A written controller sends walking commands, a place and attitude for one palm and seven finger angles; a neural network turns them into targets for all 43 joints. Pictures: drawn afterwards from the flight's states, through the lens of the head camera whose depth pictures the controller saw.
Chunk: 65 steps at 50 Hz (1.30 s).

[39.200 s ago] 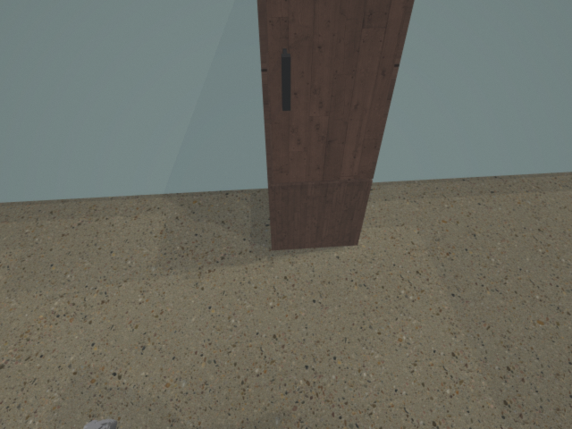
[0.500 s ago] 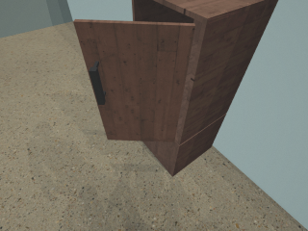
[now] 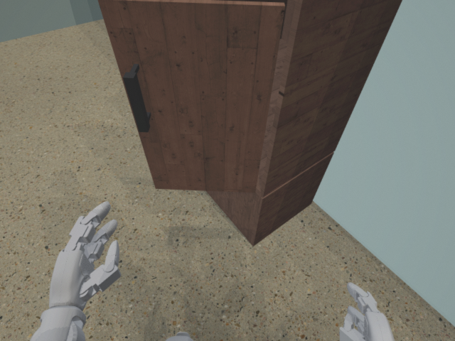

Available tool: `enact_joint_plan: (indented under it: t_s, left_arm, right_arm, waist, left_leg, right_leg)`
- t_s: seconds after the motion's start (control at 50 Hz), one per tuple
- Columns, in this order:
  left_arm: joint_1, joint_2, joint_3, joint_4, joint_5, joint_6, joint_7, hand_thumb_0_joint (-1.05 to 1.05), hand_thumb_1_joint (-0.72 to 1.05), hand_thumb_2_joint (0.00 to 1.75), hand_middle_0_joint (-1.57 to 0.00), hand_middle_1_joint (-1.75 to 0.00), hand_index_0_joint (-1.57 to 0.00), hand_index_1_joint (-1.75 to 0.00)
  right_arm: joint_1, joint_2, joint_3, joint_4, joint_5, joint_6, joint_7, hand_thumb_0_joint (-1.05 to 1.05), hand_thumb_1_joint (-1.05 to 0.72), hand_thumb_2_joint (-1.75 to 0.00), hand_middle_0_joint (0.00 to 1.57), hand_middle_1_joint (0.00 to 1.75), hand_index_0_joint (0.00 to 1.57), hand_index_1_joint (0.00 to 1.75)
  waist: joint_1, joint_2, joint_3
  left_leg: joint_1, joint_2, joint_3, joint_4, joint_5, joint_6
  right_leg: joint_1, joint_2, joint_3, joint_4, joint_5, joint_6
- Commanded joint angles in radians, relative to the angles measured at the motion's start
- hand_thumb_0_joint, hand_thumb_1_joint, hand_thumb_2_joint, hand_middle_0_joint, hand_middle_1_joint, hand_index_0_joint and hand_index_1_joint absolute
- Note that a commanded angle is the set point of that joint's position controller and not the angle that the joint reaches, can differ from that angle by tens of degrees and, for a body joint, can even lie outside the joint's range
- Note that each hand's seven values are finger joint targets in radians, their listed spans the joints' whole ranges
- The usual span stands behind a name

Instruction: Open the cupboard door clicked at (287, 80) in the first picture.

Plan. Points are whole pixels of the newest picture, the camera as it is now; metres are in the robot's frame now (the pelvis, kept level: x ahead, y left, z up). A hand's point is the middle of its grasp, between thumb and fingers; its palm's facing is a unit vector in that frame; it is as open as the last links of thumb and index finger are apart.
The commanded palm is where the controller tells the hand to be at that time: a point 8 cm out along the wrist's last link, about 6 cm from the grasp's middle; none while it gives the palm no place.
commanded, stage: raise the hand with hooked fingers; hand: left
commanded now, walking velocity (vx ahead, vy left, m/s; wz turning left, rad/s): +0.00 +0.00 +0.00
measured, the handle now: (140, 99) +0.61 +0.24 +0.09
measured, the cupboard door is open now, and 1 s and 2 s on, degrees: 51 51 51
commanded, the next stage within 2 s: move the hooked fingers beside the handle in 1.84 s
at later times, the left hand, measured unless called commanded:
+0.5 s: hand (98, 272) +0.22 +0.22 +0.03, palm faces -0.02 -1.00 -0.05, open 10.6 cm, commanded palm +0.20 +0.28 +0.04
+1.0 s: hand (63, 242) +0.25 +0.27 +0.08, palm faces +0.02 -1.00 -0.04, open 13.5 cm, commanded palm +0.23 +0.32 +0.08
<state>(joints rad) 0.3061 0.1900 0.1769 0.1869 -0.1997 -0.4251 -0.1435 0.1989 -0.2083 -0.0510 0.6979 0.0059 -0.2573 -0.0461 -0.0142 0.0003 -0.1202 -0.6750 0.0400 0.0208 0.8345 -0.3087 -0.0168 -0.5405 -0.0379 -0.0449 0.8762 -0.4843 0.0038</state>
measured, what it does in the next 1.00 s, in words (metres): stands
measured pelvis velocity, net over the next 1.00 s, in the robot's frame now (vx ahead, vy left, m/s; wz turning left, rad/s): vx -0.01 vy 0.02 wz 0.00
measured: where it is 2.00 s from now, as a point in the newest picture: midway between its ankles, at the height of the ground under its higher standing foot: outside the picture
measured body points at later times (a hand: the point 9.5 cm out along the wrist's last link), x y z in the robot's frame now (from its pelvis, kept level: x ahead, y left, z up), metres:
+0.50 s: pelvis -0.01 -0.01 -0.03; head +0.03 -0.01 +0.42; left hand +0.22 +0.28 +0.04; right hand +0.14 -0.25 -0.12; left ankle +0.06 +0.13 -0.70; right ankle -0.03 -0.12 -0.70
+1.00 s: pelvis -0.01 +0.02 +0.00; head +0.02 +0.03 +0.45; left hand +0.24 +0.32 +0.08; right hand +0.18 -0.22 -0.06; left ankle +0.06 +0.13 -0.70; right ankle -0.03 -0.12 -0.70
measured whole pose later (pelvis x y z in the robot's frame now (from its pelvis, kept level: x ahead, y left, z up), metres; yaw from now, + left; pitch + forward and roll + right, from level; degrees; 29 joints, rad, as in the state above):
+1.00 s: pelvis -0.01 +0.02 +0.00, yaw +0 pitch +8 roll -3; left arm 0.12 0.37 0.36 0.20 -0.35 -0.23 -0.43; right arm 0.25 -0.25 0.03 0.54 0.05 -0.22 -0.09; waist 0.02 0.02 -0.09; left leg -0.69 0.06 -0.01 0.89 -0.34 0.00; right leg -0.51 -0.01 -0.07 0.85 -0.47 0.02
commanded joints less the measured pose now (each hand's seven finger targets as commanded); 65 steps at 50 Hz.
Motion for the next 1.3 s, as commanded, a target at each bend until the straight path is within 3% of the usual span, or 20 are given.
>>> enact_joint_plan:
  t_s: [0.0,0.06,0.08,0.14,0.18,0.22,0.26,0.3,0.38,0.42,0.48,0.56,0.6,0.66,0.72,0.92,0.96,1.04,1.18,1.28]
  left_arm:
    - [0.195,0.185,0.176,0.016,-0.095,-0.18,-0.281,0.0,0.57,0.76,-0.22,-0.51,-0.22,-0.51]
    - [0.098,0.218,0.217,-0.163,-0.174,-0.069,-0.311,0.0,0.5,0.73,-0.23,-0.55,-0.23,-0.55]
    - [0.041,0.23,0.227,-0.222,-0.19,-0.05,-0.3,0.0,0.48,0.72,-0.23,-0.57,-0.23,-0.57]
    - [-0.082,0.239,0.205,-0.403,-0.164,-0.076,-0.241,0.0,0.41,0.69,-0.24,-0.62,-0.24,-0.62]
    - [-0.198,0.258,0.181,-0.444,-0.149,-0.105,-0.227,0.0,0.36,0.67,-0.24,-0.64,-0.24,-0.64]
    - [-0.193,0.242,0.147,-0.393,-0.143,-0.105,-0.245,0.0,0.32,0.65,-0.24,-0.68,-0.24,-0.68]
    - [-0.193,0.266,0.15,-0.345,-0.147,-0.078,-0.274,0.0,0.27,0.63,-0.25,-0.7,-0.25,-0.7]
    - [-0.168,0.316,0.197,-0.288,-0.161,-0.023,-0.303,0.0,0.22,0.61,-0.25,-0.74,-0.25,-0.74]
    - [-0.079,0.341,0.279,-0.223,-0.2,0.085,-0.309,0.0,0.13,0.57,-0.25,-0.8,-0.25,-0.8]
    - [-0.074,0.33,0.294,-0.232,-0.209,0.099,-0.29,0.0,0.08,0.55,-0.26,-0.82,-0.26,-0.82]
    - [-0.091,0.322,0.297,-0.202,-0.209,0.083,-0.269,0.0,0.01,0.52,-0.26,-0.87,-0.26,-0.87]
    - [-0.11,0.304,0.261,-0.214,-0.197,0.041,-0.27,0.0,-0.08,0.48,-0.27,-0.93,-0.27,-0.93]
    - [-0.141,0.328,0.268,-0.209,-0.194,0.037,-0.279,0.0,-0.13,0.46,-0.27,-0.96,-0.27,-0.96]
    - [-0.171,0.337,0.266,-0.244,-0.193,0.034,-0.278,0.0,-0.2,0.43,-0.28,-1.0,-0.28,-1.0]
    - [-0.207,0.35,0.266,-0.259,-0.188,0.046,-0.268,0.0,-0.27,0.4,-0.28,-1.05,-0.28,-1.05]
    - [-0.34,0.387,0.276,-0.184,-0.179,0.14,-0.292,0.0,-0.5,0.3,-0.3,-1.2,-0.3,-1.2]
    - [-0.385,0.394,0.272,-0.186,-0.175,0.155,-0.297,0.0,-0.5,0.3,-0.3,-1.2,-0.3,-1.2]
    - [-0.434,0.418,0.292,-0.151,-0.178,0.178,-0.309,0.0,-0.5,0.3,-0.3,-1.2,-0.3,-1.2]
    - [-0.54,0.466,0.315,-0.072,-0.181,0.205,-0.337,0.0,-0.5,0.3,-0.3,-1.2,-0.3,-1.2]
    - [-0.604,0.515,0.343,-0.057,-0.182,0.206,-0.35,0.0,-0.5,0.3,-0.3,-1.2,-0.3,-1.2]
  right_arm:
    - [-0.103,-0.163,-0.067,-0.256,0.018,-0.051,0.023,0.0,-0.9,-0.9,0.2,0.3,0.2,0.3]
    - [-0.1,-0.155,-0.056,-0.335,0.036,-0.032,-0.003,0.0,-0.9,-0.9,0.2,0.3,0.2,0.3]
    - [-0.079,-0.15,-0.052,-0.334,0.034,-0.028,-0.011,0.0,-0.9,-0.9,0.2,0.3,0.2,0.3]
    - [-0.033,-0.138,-0.04,-0.306,0.024,-0.027,-0.031,0.0,-0.9,-0.9,0.2,0.3,0.2,0.3]
    - [-0.012,-0.146,-0.028,-0.275,0.017,-0.032,-0.049,0.0,-0.9,-0.9,0.2,0.3,0.2,0.3]
    - [-0.006,-0.152,-0.02,-0.249,0.02,-0.043,-0.06,0.0,-0.9,-0.9,0.2,0.3,0.2,0.3]
    - [-0.009,-0.164,-0.012,-0.238,0.025,-0.054,-0.07,0.0,-0.9,-0.9,0.2,0.3,0.2,0.3]
    - [-0.01,-0.171,-0.006,-0.24,0.032,-0.055,-0.075,0.0,-0.9,-0.9,0.2,0.3,0.2,0.3]
    - [-0.022,-0.161,-0.003,-0.255,0.036,-0.046,-0.07,0.0,-0.9,-0.9,0.2,0.3,0.2,0.3]
    - [-0.017,-0.155,-0.003,-0.259,0.035,-0.04,-0.064,0.0,-0.9,-0.9,0.2,0.3,0.2,0.3]
    - [-0.009,-0.158,-0.005,-0.259,0.032,-0.035,-0.056,0.0,-0.9,-0.9,0.2,0.3,0.2,0.3]
    - [0.017,-0.173,-0.008,-0.26,0.034,-0.041,-0.047,0.0,-0.9,-0.9,0.2,0.3,0.2,0.3]
    - [0.028,-0.184,-0.009,-0.261,0.035,-0.041,-0.047,0.0,-0.9,-0.9,0.2,0.3,0.2,0.3]
    - [0.035,-0.189,-0.007,-0.265,0.039,-0.045,-0.049,0.0,-0.9,-0.9,0.2,0.3,0.2,0.3]
    - [0.034,-0.189,0.001,-0.266,0.041,-0.043,-0.051,0.0,-0.9,-0.9,0.2,0.3,0.2,0.3]
    - [0.027,-0.198,0.021,-0.283,0.048,-0.013,-0.059,0.0,-0.9,-0.9,0.2,0.3,0.2,0.3]
    - [0.021,-0.197,0.025,-0.287,0.048,-0.01,-0.06,0.0,-0.9,-0.9,0.2,0.3,0.2,0.3]
    - [0.02,-0.198,0.031,-0.289,0.048,-0.004,-0.066,0.0,-0.9,-0.9,0.2,0.3,0.2,0.3]
    - [0.016,-0.203,0.04,-0.279,0.05,0.007,-0.076,0.0,-0.9,-0.9,0.2,0.3,0.2,0.3]
    - [0.018,-0.205,0.041,-0.275,0.05,0.005,-0.079,0.0,-0.9,-0.9,0.2,0.3,0.2,0.3]
  waist:
    - [0.096,-0.034,-0.142]
    - [0.085,0.014,-0.218]
    - [0.066,-0.014,-0.219]
    - [0.015,0.068,-0.195]
    - [-0.029,0.036,-0.155]
    - [-0.041,0.087,-0.135]
    - [-0.039,0.087,-0.131]
    - [-0.013,0.079,-0.162]
    - [0.043,0.054,-0.211]
    - [0.048,0.024,-0.219]
    - [0.046,-0.019,-0.173]
    - [0.028,0.021,-0.169]
    - [0.025,0.008,-0.172]
    - [0.025,0.063,-0.188]
    - [0.023,0.102,-0.177]
    - [0.02,0.114,-0.145]
    - [0.02,0.142,-0.143]
    - [0.017,0.106,-0.14]
    - [0.019,0.094,-0.12]
    - [0.026,0.104,-0.149]
  left_leg:
    - [-0.028,-0.054,0.008,0.125,0.051,0.019]
    - [-0.01,-0.058,0.022,0.144,0.019,0.034]
    - [-0.029,-0.051,0.008,0.164,0.006,0.036]
    - [0.005,-0.025,-0.016,0.187,0.034,0.046]
    - [-0.016,-0.013,-0.034,0.212,0.023,0.05]
    - [-0.011,-0.01,-0.04,0.211,0.001,0.051]
    - [-0.013,-0.009,-0.044,0.197,-0.019,0.052]
    - [-0.017,-0.01,-0.043,0.186,-0.007,0.052]
    - [0.027,-0.018,-0.044,0.132,0.069,0.05]
    - [0.04,-0.021,-0.041,0.109,0.094,0.046]
    - [0.05,-0.022,-0.042,0.08,0.084,0.043]
    - [0.101,-0.026,-0.034,0.043,0.076,0.045]
    - [0.114,-0.026,-0.036,0.03,0.075,0.047]
    - [0.178,-0.025,-0.041,-0.004,0.074,0.048]
    - [0.211,-0.025,-0.048,-0.033,0.062,0.045]
    - [0.28,-0.023,-0.061,-0.103,0.06,0.036]
    - [0.301,-0.023,-0.066,-0.116,0.05,0.035]
    - [0.322,-0.023,-0.068,-0.136,0.048,0.035]
    - [0.333,-0.03,-0.062,-0.155,0.047,0.038]
    - [0.363,-0.033,-0.057,-0.165,0.082,0.04]
  right_leg:
    - [-0.156,0.031,0.034,0.016,0.139,-0.033]
    - [-0.131,0.027,0.084,-0.033,0.069,-0.009]
    - [-0.144,0.03,0.102,-0.037,0.046,-0.001]
    - [-0.196,0.04,0.101,-0.03,0.104,-0.001]
    - [-0.242,0.055,0.094,-0.014,0.097,-0.002]
    - [-0.279,0.06,0.086,-0.016,0.063,-0.009]
    - [-0.268,0.058,0.092,-0.039,0.022,-0.009]
    - [-0.221,0.052,0.11,-0.061,0.02,-0.006]
    - [-0.103,0.042,0.101,-0.086,0.133,0.004]
    - [-0.08,0.037,0.086,-0.086,0.191,0.014]
    - [-0.098,0.048,0.062,-0.091,0.172,0.012]
    - [-0.121,0.057,0.03,-0.091,0.159,0.005]
    - [-0.119,0.063,0.022,-0.093,0.155,0.0]
    - [-0.121,0.07,-0.004,-0.096,0.158,-0.008]
    - [-0.114,0.074,-0.016,-0.105,0.152,-0.014]
    - [-0.061,0.086,-0.036,-0.155,0.179,-0.021]
    - [-0.06,0.085,-0.036,-0.168,0.173,-0.022]
    - [-0.041,0.088,-0.037,-0.191,0.177,-0.021]
    - [-0.004,0.089,-0.027,-0.232,0.175,-0.024]
    - [0.032,0.086,-0.02,-0.25,0.206,-0.025]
